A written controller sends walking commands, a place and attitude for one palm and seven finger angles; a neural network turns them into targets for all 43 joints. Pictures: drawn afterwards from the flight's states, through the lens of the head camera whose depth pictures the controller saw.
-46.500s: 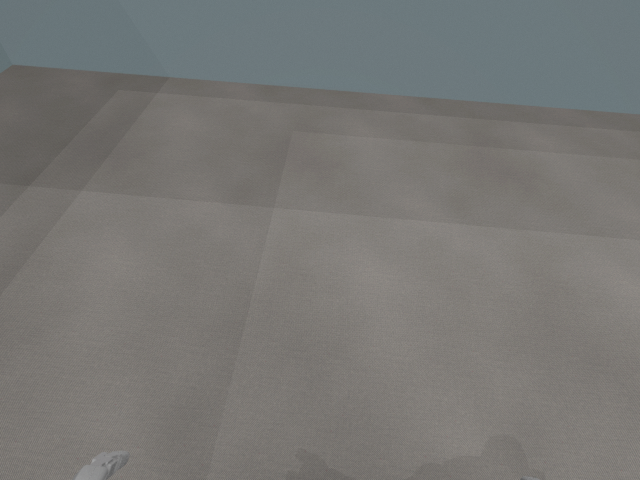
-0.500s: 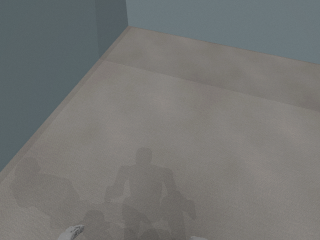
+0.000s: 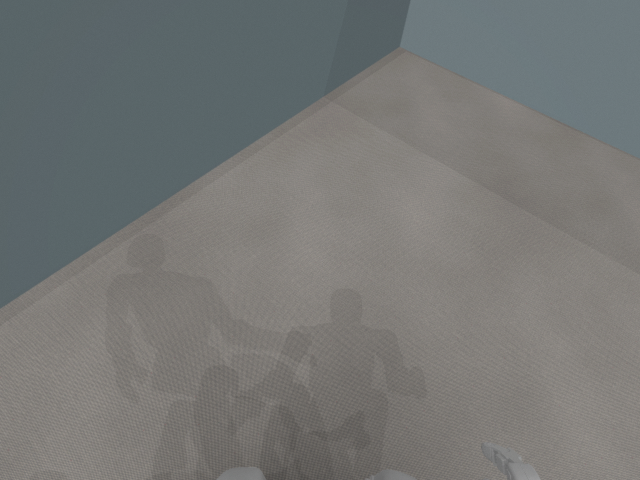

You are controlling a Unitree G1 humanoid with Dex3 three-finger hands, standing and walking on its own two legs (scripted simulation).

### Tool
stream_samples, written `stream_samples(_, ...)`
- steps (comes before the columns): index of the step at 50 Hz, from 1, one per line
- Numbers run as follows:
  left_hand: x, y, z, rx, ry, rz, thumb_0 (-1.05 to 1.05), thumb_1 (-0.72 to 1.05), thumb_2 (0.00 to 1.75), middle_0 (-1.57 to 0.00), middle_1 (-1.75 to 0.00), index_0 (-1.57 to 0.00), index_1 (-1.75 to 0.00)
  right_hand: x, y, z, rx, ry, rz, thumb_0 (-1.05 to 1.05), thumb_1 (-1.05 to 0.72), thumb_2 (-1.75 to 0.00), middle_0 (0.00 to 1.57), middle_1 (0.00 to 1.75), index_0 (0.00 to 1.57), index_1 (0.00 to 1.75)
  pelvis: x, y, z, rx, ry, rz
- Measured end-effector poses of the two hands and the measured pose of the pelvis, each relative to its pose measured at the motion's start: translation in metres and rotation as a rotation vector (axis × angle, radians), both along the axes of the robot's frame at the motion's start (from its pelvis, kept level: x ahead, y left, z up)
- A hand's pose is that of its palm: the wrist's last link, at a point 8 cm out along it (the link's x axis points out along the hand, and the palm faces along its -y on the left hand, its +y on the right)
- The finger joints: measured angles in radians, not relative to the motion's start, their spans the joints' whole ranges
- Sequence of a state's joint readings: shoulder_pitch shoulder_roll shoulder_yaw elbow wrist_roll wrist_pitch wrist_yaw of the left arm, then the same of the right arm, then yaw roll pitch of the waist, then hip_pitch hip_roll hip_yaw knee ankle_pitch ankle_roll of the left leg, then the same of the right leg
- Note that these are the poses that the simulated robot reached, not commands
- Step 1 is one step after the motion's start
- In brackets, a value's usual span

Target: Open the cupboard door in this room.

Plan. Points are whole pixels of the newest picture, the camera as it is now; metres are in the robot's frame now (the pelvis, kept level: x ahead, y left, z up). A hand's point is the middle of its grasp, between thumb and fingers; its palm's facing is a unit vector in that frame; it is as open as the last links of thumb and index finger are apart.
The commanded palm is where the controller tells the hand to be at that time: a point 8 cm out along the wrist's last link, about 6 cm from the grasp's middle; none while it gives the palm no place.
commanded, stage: turn to face it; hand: left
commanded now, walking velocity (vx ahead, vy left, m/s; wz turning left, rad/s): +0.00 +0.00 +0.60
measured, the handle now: out of the picture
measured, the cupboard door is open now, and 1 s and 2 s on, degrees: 50 50 50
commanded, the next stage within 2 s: none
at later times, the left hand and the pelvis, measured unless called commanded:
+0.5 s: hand out of the picture +0.03 +0.15 -0.14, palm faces +0.28 -0.93 -0.24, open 7.4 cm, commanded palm none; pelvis +0.00 -0.06 +0.02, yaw +18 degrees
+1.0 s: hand out of the picture -0.02 +0.14 -0.13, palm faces +0.57 -0.76 -0.32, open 7.4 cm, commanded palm none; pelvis +0.02 -0.09 +0.01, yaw +36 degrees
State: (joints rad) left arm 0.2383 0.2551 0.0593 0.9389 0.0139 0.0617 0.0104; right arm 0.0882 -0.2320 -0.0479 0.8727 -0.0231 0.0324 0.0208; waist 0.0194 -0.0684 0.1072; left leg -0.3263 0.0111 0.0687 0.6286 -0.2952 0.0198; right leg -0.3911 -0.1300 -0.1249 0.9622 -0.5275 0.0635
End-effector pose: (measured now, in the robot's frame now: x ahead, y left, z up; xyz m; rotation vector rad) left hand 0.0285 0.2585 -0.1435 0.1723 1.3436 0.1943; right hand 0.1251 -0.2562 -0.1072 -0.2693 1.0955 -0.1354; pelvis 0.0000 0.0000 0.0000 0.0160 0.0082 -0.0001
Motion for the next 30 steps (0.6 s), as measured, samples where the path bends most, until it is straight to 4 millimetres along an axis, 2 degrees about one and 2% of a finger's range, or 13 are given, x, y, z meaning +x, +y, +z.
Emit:
stream_samples(4,0.008,0.003,0.012,0.018,-0.043,0.036,0.01,0.91,0.89,-0.2,-0.3,-0.2,-0.3,-0.004,0.006,0.0,0.01,0.036,0.035,0.0,-0.91,-0.9,0.2,0.3,0.2,0.3,-0.001,-0.006,0.007,-0.013,0.005,0.045)
stream_samples(7,0.018,-0.001,0.023,0.037,-0.096,0.05,0.01,0.91,0.89,-0.2,-0.3,-0.2,-0.3,-0.01,0.004,-0.004,0.027,0.069,0.052,0.0,-0.91,-0.9,0.2,0.3,0.21,0.3,-0.002,-0.014,0.011,-0.017,0.006,0.078)
stream_samples(11,0.031,-0.014,0.034,0.07,-0.164,0.062,0.01,0.91,0.89,-0.2,-0.3,-0.2,-0.3,-0.016,-0.011,-0.017,0.054,0.109,0.063,0.0,-0.91,-0.9,0.2,0.3,0.21,0.3,-0.001,-0.032,0.008,-0.017,0.005,0.126)
stream_samples(14,0.031,-0.026,0.037,0.104,-0.21,0.072,0.01,0.91,0.89,-0.2,-0.3,-0.2,-0.3,-0.015,-0.027,-0.031,0.068,0.131,0.066,0.01,-0.91,-0.9,0.2,0.3,0.21,0.3,0.0,-0.047,0.001,-0.002,0.003,0.16)
stream_samples(18,0.016,-0.045,0.044,0.096,-0.196,0.117,0.0,0.91,0.89,-0.2,-0.3,-0.2,-0.3,-0.006,-0.041,-0.026,0.058,0.158,0.095,0.01,-0.91,-0.9,0.2,0.3,0.2,0.3,0.001,-0.053,0.009,0.01,-0.009,0.221)
stream_samples(22,-0.001,-0.059,0.042,0.057,-0.166,0.164,0.0,0.91,0.89,-0.2,-0.3,-0.2,-0.3,0.008,-0.042,-0.013,0.044,0.161,0.137,0.01,-0.91,-0.9,0.2,0.3,0.2,0.3,0.004,-0.057,0.017,0.028,-0.004,0.273)
stream_samples(27,-0.03,-0.063,0.025,0.009,-0.148,0.252,0.0,0.9,0.89,-0.2,-0.3,-0.2,-0.3,0.035,-0.024,-0.005,0.011,0.139,0.238,0.01,-0.91,-0.9,0.19,0.3,0.2,0.3,0.003,-0.053,0.014,0.024,-0.003,0.344)
stream_samples(30,-0.053,-0.055,0.006,-0.009,-0.128,0.321,0.0,0.9,0.89,-0.2,-0.3,-0.2,-0.3,0.054,-0.007,-0.008,-0.013,0.087,0.305,0.01,-0.91,-0.9,0.19,0.3,0.2,0.3,0.002,-0.044,0.0,-0.006,0.001,0.39)
